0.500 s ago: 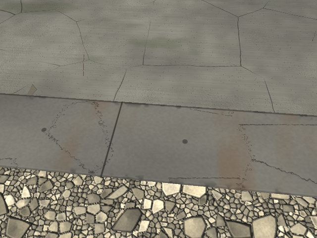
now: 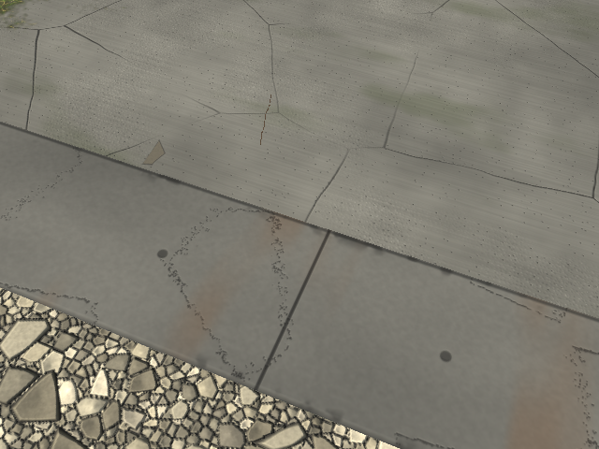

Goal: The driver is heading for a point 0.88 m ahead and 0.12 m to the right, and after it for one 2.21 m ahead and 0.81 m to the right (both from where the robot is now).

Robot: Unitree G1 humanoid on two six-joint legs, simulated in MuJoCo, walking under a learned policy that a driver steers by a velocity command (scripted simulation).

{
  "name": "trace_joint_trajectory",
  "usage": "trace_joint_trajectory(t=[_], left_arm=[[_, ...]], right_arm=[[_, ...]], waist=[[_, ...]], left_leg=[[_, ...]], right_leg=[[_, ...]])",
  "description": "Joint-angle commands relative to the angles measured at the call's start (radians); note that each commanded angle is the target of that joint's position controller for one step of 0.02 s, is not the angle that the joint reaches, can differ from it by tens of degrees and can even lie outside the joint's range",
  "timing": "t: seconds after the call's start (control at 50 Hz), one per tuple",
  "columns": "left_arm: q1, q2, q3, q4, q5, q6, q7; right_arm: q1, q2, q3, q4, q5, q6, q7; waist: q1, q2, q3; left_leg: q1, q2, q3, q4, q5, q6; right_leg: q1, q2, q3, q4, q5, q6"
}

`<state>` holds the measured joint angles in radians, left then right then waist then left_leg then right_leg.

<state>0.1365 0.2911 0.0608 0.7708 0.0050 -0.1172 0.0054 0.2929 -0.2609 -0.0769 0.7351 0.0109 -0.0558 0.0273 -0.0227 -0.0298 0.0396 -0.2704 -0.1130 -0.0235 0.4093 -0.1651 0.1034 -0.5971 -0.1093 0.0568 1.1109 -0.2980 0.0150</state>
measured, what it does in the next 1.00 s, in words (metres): walks ahead: right foot, then left foot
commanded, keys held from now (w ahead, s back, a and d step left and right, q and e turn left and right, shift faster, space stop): w+q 0.12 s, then w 0.58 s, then w+e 0.30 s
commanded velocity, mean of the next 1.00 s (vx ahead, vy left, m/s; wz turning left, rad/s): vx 0.50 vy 0.00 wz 0.13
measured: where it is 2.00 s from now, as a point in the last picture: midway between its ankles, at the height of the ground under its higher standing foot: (294, 255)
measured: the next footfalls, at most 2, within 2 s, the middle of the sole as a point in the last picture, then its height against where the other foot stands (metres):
right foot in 0.30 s outside the picture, level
left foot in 0.82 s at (223, 401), level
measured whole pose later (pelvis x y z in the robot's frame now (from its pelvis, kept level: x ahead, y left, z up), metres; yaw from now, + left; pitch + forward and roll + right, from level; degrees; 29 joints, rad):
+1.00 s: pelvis +0.51 +0.06 +0.00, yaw +4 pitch +1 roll +1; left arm 0.29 0.31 0.07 0.80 -0.03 -0.04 0.00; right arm 0.24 -0.24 -0.06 0.76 -0.01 -0.09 0.02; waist -0.01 -0.05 0.01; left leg -0.25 -0.01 0.10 0.42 -0.19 0.04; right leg -0.54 -0.07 0.06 1.14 -0.32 -0.01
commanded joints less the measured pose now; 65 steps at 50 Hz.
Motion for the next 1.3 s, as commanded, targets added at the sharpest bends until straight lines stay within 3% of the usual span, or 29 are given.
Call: trace_joint_trajectory(t=[0.02,0.12,0.2,0.26,0.28,0.3,0.32,0.34,0.36,0.38,0.4,0.42,0.44,0.48,0.58,0.66,0.74,0.78,0.8,0.82,0.84,0.86,0.88,0.94,0.96,1.02,1.14,1.22,1.3], left_arm=[[0.003,0.072,0.021,-0.071,0.016,0.009,0.007],[-0.175,0.038,0.004,-0.126,0.001,0.001,-0.01],[-0.229,0.059,0.006,-0.152,-0.005,-0.016,-0.034],[-0.184,0.084,0.018,-0.153,-0.006,-0.026,-0.039],[-0.109,0.099,0.029,-0.135,-0.003,-0.03,-0.035],[0.007,0.13,0.043,-0.112,0.006,-0.034,-0.029],[0.174,0.198,0.061,-0.096,0.016,-0.033,-0.024],[0.276,0.227,0.074,-0.041,0.008,-0.02,-0.035],[0.278,0.137,0.051,-0.042,-0.022,-0.016,-0.039],[0.211,0.096,0.038,-0.053,-0.024,-0.008,-0.035],[0.151,0.085,0.028,-0.065,-0.012,0.0,-0.034],[0.117,0.068,0.021,-0.065,-0.003,0.002,-0.035],[0.1,0.059,0.016,-0.066,0.005,0.0,-0.035],[0.107,0.058,0.015,-0.052,-0.001,-0.005,-0.036],[0.161,0.118,0.03,-0.016,-0.016,0.003,-0.021],[0.223,0.135,0.029,0.014,-0.027,0.018,-0.02],[0.267,0.148,0.031,0.042,-0.036,0.038,-0.018],[0.243,0.169,0.036,0.043,-0.038,0.05,-0.012],[0.23,0.161,0.032,0.039,-0.038,0.053,-0.008],[0.215,0.117,0.015,0.024,-0.027,0.05,-0.007],[0.285,0.016,-0.016,-0.009,-0.012,0.038,-0.007],[0.324,0.031,-0.016,-0.003,-0.036,0.023,-0.009],[0.26,0.118,0.011,-0.009,-0.056,0.025,-0.009],[0.172,0.1,0.025,-0.033,-0.033,0.056,-0.004],[0.201,0.078,0.023,-0.032,-0.036,0.069,-0.006],[0.184,0.051,0.024,-0.044,-0.035,0.094,-0.002],[0.043,0.016,0.013,-0.102,-0.027,0.089,-0.029],[-0.103,0.013,0.007,-0.175,-0.031,0.091,-0.053],[-0.092,0.031,0.022,-0.226,-0.03,0.085,-0.079]], right_arm=[[-0.035,-0.155,-0.038,-0.083,0.005,-0.026,-0.022],[0.05,-0.162,-0.039,-0.056,0.014,-0.013,-0.039],[0.11,-0.143,-0.03,-0.022,0.015,-0.008,-0.042],[0.106,-0.152,-0.033,-0.011,0.01,0.002,-0.045],[0.087,-0.147,-0.03,-0.016,0.01,0.005,-0.045],[0.067,-0.119,-0.019,-0.027,0.005,0.003,-0.04],[0.091,-0.081,-0.001,-0.049,-0.013,-0.003,-0.04],[0.227,-0.036,0.013,-0.035,0.019,-0.014,-0.04],[0.183,-0.119,0.002,-0.023,0.031,-0.02,-0.039],[0.063,-0.151,-0.007,-0.045,0.03,-0.02,-0.036],[-0.005,-0.141,-0.003,-0.061,0.014,-0.022,-0.036],[-0.032,-0.127,-0.006,-0.07,-0.001,-0.025,-0.034],[-0.018,-0.113,-0.008,-0.068,-0.003,-0.023,-0.032],[0.009,-0.079,-0.003,-0.057,0.001,-0.016,-0.03],[-0.134,-0.039,0.017,-0.094,-0.007,-0.019,-0.029],[-0.249,-0.035,0.021,-0.116,0.003,-0.026,-0.014],[-0.326,-0.06,0.014,-0.154,0.011,-0.038,0.004],[-0.254,-0.092,-0.002,-0.141,0.008,-0.047,0.006],[-0.145,-0.124,-0.02,-0.108,0.003,-0.049,0.0],[0.018,-0.181,-0.042,-0.076,-0.011,-0.051,-0.011],[0.15,-0.279,-0.064,-0.064,-0.034,-0.043,-0.022],[0.183,-0.237,-0.052,-0.048,-0.026,-0.035,-0.017],[0.132,-0.171,-0.031,-0.047,-0.013,-0.034,-0.015],[-0.048,-0.07,0.003,-0.051,-0.016,-0.042,-0.007],[-0.071,-0.079,-0.001,-0.042,-0.022,-0.05,-0.007],[-0.075,-0.095,-0.012,-0.011,-0.03,-0.069,-0.013],[-0.023,-0.134,-0.023,0.048,-0.024,-0.059,-0.035],[0.044,-0.17,-0.035,0.085,-0.009,-0.038,-0.039],[0.039,-0.2,-0.043,0.105,0.008,-0.01,-0.049]], waist=[[0.037,0.048,-0.067],[-0.035,0.109,-0.04],[-0.064,0.122,-0.034],[-0.034,0.162,-0.036],[0.009,0.164,-0.066],[0.066,0.145,-0.159],[0.114,0.016,-0.314],[0.079,-0.298,-0.407],[0.104,-0.188,-0.313],[0.111,-0.082,-0.167],[0.087,-0.004,-0.093],[0.059,0.009,-0.05],[0.033,-0.02,-0.052],[0.016,-0.06,-0.064],[0.053,-0.039,-0.04],[0.099,-0.042,-0.014],[0.104,-0.05,0.016],[0.044,-0.061,-0.013],[-0.014,-0.049,-0.078],[-0.088,-0.014,-0.203],[-0.097,0.204,-0.363],[-0.094,0.319,-0.436],[-0.093,0.212,-0.278],[-0.007,0.138,-0.071],[0.02,0.173,-0.061],[0.038,0.112,-0.03],[-0.004,0.077,0.013],[-0.062,0.065,0.07],[-0.024,0.112,0.033]], left_leg=[[0.04,0.253,-0.264,-0.194,0.295,0.196],[0.028,0.198,-0.238,-0.167,0.149,0.125],[0.141,0.256,-0.304,-0.097,0.121,0.116],[0.222,0.288,-0.353,-0.026,0.236,0.095],[0.226,0.26,-0.338,0.041,0.362,0.079],[0.182,0.209,-0.297,0.195,0.434,0.051],[-0.017,0.126,-0.219,0.489,0.236,0.005],[-0.359,0.0,-0.143,0.788,-0.367,-0.061],[-0.493,0.053,-0.203,0.907,-0.396,-0.059],[-0.535,0.092,-0.174,0.924,-0.304,-0.058],[-0.507,0.134,-0.128,0.886,-0.228,-0.06],[-0.479,0.168,-0.108,0.82,-0.179,-0.063],[-0.424,0.196,-0.098,0.773,-0.149,-0.065],[-0.376,0.208,-0.066,0.703,-0.135,-0.078],[-0.395,0.224,-0.029,0.417,0.069,-0.101],[-0.328,0.188,0.003,0.229,0.202,-0.102],[-0.3,0.163,0.003,0.137,0.127,-0.075],[-0.172,0.136,0.016,0.075,0.086,-0.053],[-0.004,0.117,0.032,0.042,0.092,-0.033],[0.258,0.209,-0.045,0.074,0.123,0.012],[0.639,0.468,-0.388,0.078,0.098,0.125],[0.662,0.555,-0.66,-0.045,-0.056,0.201],[0.538,0.515,-0.552,-0.076,-0.146,0.159],[0.2,0.391,-0.25,-0.188,-0.073,0.085],[0.136,0.388,-0.203,-0.221,-0.031,0.089],[0.095,0.381,-0.079,-0.263,0.124,0.097],[0.158,0.362,0.109,-0.253,0.231,0.063],[0.262,0.401,0.151,-0.223,0.238,0.052],[0.343,0.418,0.202,-0.087,0.552,0.016]], right_leg=[[-0.053,-0.002,-0.002,-0.141,0.132,0.033],[0.023,0.079,-0.012,-0.495,0.392,0.031],[0.037,0.087,-0.003,-0.592,0.389,0.0],[0.096,0.102,-0.022,-0.635,0.251,-0.046],[0.2,0.123,-0.048,-0.679,0.25,-0.072],[0.395,0.075,-0.011,-0.665,0.291,-0.118],[0.708,-0.1,0.189,-0.615,0.345,-0.209],[0.978,-0.274,0.615,-0.729,0.104,-0.347],[0.937,-0.276,0.69,-0.789,-0.118,-0.319],[0.8,-0.242,0.549,-0.811,-0.104,-0.279],[0.663,-0.203,0.441,-0.837,0.001,-0.261],[0.571,-0.165,0.373,-0.862,0.098,-0.256],[0.515,-0.133,0.316,-0.883,0.164,-0.245],[0.469,-0.101,0.235,-0.915,0.258,-0.25],[0.467,-0.087,0.111,-0.962,0.364,-0.245],[0.48,-0.076,0.053,-0.948,0.354,-0.219],[0.548,-0.125,0.099,-0.891,0.357,-0.207],[0.555,-0.128,0.116,-0.812,0.435,-0.185],[0.527,-0.087,0.089,-0.699,0.539,-0.161],[0.403,-0.029,0.045,-0.476,0.471,-0.122],[0.047,0.108,-0.042,-0.094,0.074,-0.047],[-0.117,0.141,0.054,0.091,-0.307,-0.037],[-0.189,0.087,0.08,0.172,-0.252,-0.038],[-0.116,-0.005,0.051,0.074,-0.037,-0.037],[-0.061,-0.016,0.05,0.061,0.001,-0.028],[-0.076,-0.018,0.064,0.024,0.096,-0.012],[-0.099,-0.001,0.019,-0.279,0.368,-0.027],[-0.153,0.006,-0.044,-0.4,0.319,-0.059],[-0.06,0.063,-0.124,-0.458,0.156,-0.113]])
